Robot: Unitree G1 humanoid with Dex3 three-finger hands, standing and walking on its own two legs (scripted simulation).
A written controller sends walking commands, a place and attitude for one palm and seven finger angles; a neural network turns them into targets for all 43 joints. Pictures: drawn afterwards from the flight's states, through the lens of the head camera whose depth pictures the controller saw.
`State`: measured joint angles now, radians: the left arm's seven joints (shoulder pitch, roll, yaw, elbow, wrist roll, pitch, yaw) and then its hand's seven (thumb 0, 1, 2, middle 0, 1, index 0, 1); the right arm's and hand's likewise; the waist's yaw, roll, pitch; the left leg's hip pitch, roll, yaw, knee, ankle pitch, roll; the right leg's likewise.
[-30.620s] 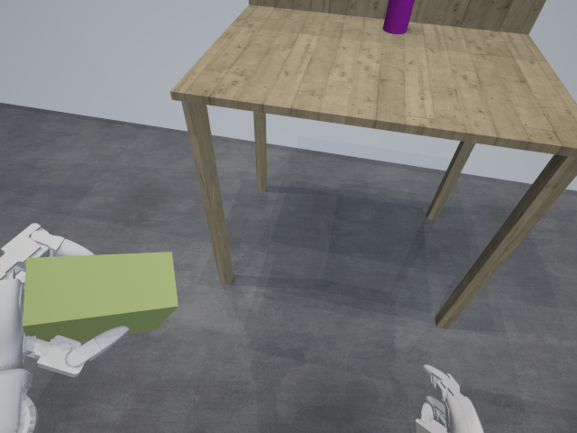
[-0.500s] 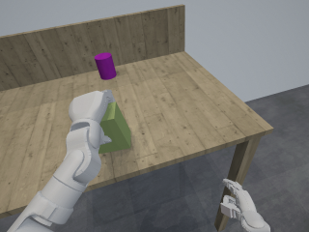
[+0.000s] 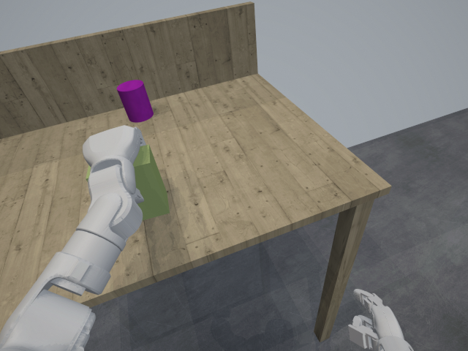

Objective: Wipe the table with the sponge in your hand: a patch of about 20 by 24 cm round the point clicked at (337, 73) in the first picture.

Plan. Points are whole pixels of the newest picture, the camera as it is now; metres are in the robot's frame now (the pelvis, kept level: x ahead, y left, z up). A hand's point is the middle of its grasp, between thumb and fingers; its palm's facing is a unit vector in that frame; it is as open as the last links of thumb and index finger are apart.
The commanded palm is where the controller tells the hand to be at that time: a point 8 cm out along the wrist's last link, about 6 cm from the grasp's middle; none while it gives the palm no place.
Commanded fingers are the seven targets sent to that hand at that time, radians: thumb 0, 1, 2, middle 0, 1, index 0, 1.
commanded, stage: wipe forward along the third lane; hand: left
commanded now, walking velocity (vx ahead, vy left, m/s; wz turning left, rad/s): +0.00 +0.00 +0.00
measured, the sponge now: (135, 195) +0.36 +0.23 +0.11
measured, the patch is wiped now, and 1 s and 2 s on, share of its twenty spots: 0.95 1.00 1.00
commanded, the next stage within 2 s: wipe back along the third lane in 0.98 s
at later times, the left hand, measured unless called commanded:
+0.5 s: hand (121, 157) +0.40 +0.25 +0.17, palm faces +0.01 -0.04 -1.00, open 10.2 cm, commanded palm +0.38 +0.26 +0.20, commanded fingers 0.00 0.10 1.30 -1.20 -1.60 -1.20 -1.60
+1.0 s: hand (112, 142) +0.45 +0.29 +0.17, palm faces -0.04 -0.04 -1.00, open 10.2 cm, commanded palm +0.44 +0.29 +0.21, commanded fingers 0.00 0.10 1.30 -1.20 -1.60 -1.20 -1.60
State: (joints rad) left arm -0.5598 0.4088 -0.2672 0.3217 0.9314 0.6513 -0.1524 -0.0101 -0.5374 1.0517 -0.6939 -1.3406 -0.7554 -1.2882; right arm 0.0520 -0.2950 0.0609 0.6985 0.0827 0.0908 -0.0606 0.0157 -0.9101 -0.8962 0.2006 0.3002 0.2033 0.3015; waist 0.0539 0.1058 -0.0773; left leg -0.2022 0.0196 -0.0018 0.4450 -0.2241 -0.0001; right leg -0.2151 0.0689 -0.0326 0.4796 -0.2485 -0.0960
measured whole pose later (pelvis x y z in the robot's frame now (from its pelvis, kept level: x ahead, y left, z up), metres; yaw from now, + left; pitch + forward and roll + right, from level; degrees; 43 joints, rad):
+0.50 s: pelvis +0.00 +0.01 +0.00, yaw +0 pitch +2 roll +1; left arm -0.73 0.43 -0.21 0.61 0.95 0.49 -0.12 0.01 -0.54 1.05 -0.70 -1.34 -0.76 -1.29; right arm 0.14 -0.29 0.05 0.71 0.08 0.10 -0.08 0.01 -0.91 -0.90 0.20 0.30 0.20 0.30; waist 0.02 0.08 -0.10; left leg -0.26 0.01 0.00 0.45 -0.22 0.00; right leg -0.26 0.06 -0.03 0.46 -0.23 -0.08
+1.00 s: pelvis +0.01 +0.04 +0.00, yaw +0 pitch +5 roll +0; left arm -0.92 0.45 -0.19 0.87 0.98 0.41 -0.09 0.02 -0.54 1.06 -0.70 -1.34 -0.75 -1.30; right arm 0.19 -0.28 0.04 0.72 0.08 0.10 -0.07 0.01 -0.91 -0.90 0.20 0.30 0.21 0.30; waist -0.01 0.06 -0.10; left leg -0.30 -0.02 0.00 0.42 -0.21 0.02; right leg -0.28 0.03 -0.02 0.40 -0.21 -0.04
